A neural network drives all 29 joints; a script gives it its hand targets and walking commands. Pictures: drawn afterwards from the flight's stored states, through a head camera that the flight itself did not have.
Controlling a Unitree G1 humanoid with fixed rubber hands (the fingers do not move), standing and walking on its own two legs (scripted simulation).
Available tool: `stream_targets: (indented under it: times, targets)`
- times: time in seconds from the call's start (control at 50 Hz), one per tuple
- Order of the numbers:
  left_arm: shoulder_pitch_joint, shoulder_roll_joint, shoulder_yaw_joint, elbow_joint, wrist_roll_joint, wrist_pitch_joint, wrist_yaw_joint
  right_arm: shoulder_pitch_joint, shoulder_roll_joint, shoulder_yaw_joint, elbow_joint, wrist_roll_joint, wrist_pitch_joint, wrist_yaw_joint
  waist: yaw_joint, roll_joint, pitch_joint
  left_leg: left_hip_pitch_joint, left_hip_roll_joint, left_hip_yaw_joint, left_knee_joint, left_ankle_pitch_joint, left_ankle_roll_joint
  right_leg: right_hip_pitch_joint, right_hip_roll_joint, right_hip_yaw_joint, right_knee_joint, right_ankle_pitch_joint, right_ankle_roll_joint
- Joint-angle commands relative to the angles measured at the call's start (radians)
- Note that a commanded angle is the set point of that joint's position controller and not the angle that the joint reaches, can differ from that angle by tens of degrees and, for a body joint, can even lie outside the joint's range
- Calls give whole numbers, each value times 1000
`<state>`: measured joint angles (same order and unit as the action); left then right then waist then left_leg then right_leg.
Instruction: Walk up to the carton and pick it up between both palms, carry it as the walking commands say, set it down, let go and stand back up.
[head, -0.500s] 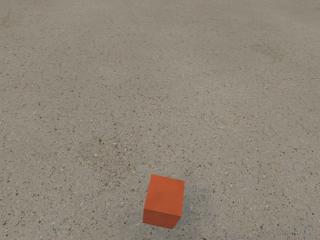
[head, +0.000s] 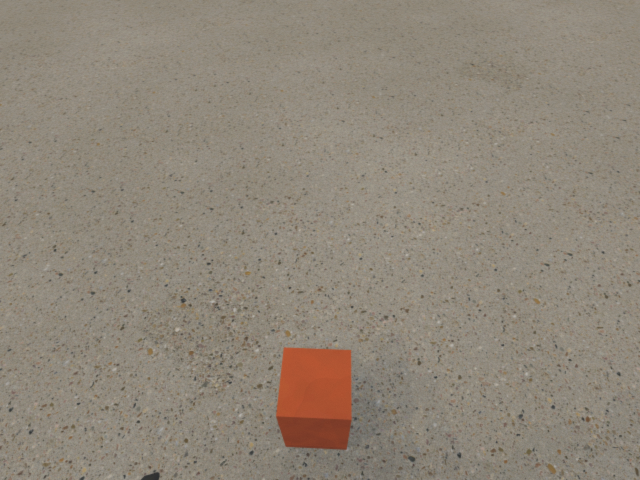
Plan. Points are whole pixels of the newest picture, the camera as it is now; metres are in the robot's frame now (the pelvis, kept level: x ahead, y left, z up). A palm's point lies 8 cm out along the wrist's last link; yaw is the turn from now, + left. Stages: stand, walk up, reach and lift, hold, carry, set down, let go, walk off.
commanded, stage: walk up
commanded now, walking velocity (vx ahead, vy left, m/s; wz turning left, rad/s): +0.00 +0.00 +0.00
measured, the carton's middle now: (316, 401) +0.44 +0.02 -0.63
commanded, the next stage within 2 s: stand in 0.06 s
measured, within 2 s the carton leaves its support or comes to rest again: neither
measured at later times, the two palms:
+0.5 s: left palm out of the picture +0.02 +0.22 -0.14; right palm out of the picture +0.03 -0.24 -0.13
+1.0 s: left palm out of the picture +0.09 +0.21 -0.14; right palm out of the picture +0.07 -0.25 -0.14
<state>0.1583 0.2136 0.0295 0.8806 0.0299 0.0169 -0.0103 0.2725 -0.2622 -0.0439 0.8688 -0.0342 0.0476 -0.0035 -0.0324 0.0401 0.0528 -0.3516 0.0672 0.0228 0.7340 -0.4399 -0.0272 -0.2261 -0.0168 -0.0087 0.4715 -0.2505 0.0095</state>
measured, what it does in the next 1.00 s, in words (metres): steps on the spot: left foot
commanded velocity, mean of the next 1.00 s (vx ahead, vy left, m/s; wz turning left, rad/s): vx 0.00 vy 0.00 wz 0.00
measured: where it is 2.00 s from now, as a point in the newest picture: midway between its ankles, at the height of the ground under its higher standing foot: outside the picture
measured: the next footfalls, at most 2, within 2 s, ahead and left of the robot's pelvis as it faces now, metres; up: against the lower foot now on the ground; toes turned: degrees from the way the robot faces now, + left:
left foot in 0.16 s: +0.05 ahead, +0.11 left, +0.00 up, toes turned -6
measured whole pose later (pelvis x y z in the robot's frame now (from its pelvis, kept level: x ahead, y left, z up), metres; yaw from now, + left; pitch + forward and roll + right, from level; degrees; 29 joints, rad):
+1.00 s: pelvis +0.01 -0.01 -0.01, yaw +0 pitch +4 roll +0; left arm 0.22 0.18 -0.01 0.84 -0.04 0.14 0.03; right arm 0.24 -0.21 0.03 0.85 0.08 0.14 -0.04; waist 0.00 0.00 -0.02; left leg -0.34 0.02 0.02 0.58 -0.30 0.00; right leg -0.33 -0.01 -0.01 0.58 -0.31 -0.01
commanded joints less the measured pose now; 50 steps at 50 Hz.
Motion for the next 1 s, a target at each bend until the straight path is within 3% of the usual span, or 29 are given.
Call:
stream_targets:
  times: [0.0, 0.04, 0.06, 0.12, 0.14, 0.16, 0.18, 0.2, 0.24, 0.32, 0.4, 0.9, 0.92, 0.94, 0.96, 0.98]
  targets:
    - [-31, 105, 15, -30, -3, -27, 22, 76, -61, -4, 7, 11, -12, 10, 3, -265, -41, 13, -29, -20, -9, 45, 26, 34, -176, 121, -213, 252, -121]
    - [13, 115, 20, -3, -1, -30, 22, 54, -49, 3, 15, 14, -13, 7, 17, -243, -44, 34, -43, -8, -74, 48, 33, 56, -186, 128, -191, 304, -137]
    - [31, 128, 29, 7, -10, -26, 19, 46, -36, 5, 17, 20, -22, -8, 19, -262, -35, 69, -46, 13, -115, 67, 31, 32, -187, 161, -181, 331, -134]
    - [46, 130, 30, 38, -20, -17, 18, 94, -27, 4, 68, 22, -39, -29, -5, -189, -56, 230, -27, 30, -372, 298, 34, 1, -166, 153, -136, 271, -97]
    - [54, 94, 24, 42, -24, -19, 18, 105, -46, -2, 81, 13, -48, -31, -11, -129, -75, 313, 36, -21, -408, 335, 37, -51, -140, 137, -108, 218, -71]
    - [79, 61, 18, 40, -28, -21, 19, 62, -83, -9, 79, 15, -53, -27, 23, 4, -52, 282, 95, -108, -432, 327, 54, -68, -53, 78, -102, 127, -35]
    - [81, 47, 17, 53, -25, -19, 20, 37, -96, -12, 84, 16, -52, -24, 26, 66, -32, 205, 124, -163, -474, 248, 74, -15, -23, 38, -82, 17, -22]
    - [96, 49, 16, 66, -21, -20, 20, 17, -88, -8, 92, 13, -50, -24, 35, 82, -7, 167, 131, -179, -502, 196, 83, 11, -19, 37, -72, 0, -23]
    - [124, 51, 9, 93, -17, -23, 21, -2, -62, -2, 107, 15, -48, -26, 40, 72, 16, 140, 105, -151, -511, 176, 78, 40, -34, 53, -92, 43, -32]
    - [146, 51, -2, 138, -18, -34, 24, 4, -29, 2, 143, 16, -56, -24, 28, -5, 4, 205, 53, -81, -459, 277, 57, 51, -69, 90, -141, 146, -37]
    - [154, 46, -7, 163, -18, -37, 30, 17, -19, 8, 175, 17, -57, -24, 22, -39, -1, 241, 44, -63, -436, 320, 53, 44, -75, 98, -156, 168, -36]
    - [201, 10, -19, 211, -22, -40, 44, 75, 30, 16, 258, 21, -55, -36, 20, -50, 17, 233, 45, -45, -413, 365, 39, 62, -81, 100, -156, 226, -44]
    - [-150, 146, 1, -140, -93, -14, 38, -276, -167, 41, -93, 127, -34, -35, 31, -16, -167, -116, -44, 4, -182, -18, 66, -193, -28, 58, 16, -243, -64]
    - [-491, 99, -22, -412, -76, 76, 49, -584, -55, 98, -407, 186, 23, -53, 68, -58, -183, -64, -37, -35, -140, -39, 85, -206, -52, 41, 42, -229, -51]
    - [-365, 122, -23, -343, -71, 160, 49, -555, -57, 74, -373, 152, 114, -48, 72, -64, -163, -61, -49, -43, -170, -50, 60, -241, -47, -4, 54, -245, -39]
    - [-310, 136, -28, -324, -93, 246, 46, -512, -99, 61, -376, 138, 200, -41, 43, -61, -151, -26, -48, -17, -172, -35, 37, -346, -44, -42, 49, -311, -44]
